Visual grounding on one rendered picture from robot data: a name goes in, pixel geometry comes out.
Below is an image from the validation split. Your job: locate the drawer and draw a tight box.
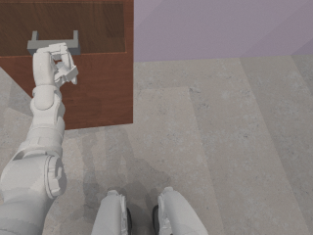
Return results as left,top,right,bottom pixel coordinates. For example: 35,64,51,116
0,0,126,57

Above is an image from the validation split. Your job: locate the left robot thigh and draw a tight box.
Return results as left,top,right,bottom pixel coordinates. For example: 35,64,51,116
91,194,127,235

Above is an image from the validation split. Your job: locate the robot left hand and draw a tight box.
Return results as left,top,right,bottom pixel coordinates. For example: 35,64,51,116
32,42,79,90

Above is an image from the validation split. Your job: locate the robot left upper arm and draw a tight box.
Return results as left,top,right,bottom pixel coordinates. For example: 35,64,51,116
0,155,67,235

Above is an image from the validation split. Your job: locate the cabinet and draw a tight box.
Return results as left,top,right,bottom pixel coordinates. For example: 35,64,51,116
0,0,134,130

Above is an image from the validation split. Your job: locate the left robot shin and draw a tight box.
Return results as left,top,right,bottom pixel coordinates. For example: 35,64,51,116
101,190,128,235

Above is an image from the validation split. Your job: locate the left robot forearm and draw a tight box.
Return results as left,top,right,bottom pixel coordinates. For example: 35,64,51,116
0,84,66,202

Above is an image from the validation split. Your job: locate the handle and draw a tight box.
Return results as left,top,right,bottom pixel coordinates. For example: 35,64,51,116
26,30,81,57

